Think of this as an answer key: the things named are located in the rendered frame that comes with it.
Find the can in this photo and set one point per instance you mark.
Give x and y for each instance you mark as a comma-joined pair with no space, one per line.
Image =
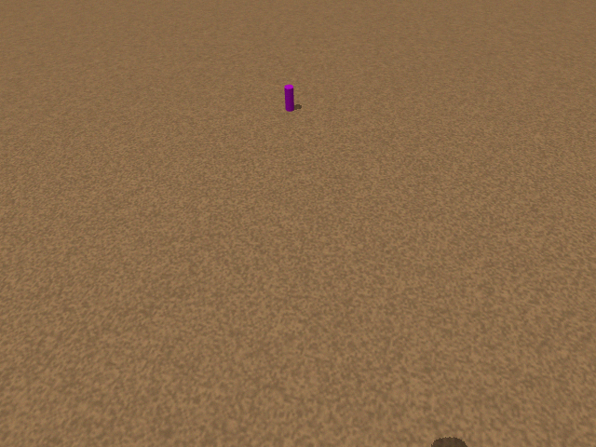
289,100

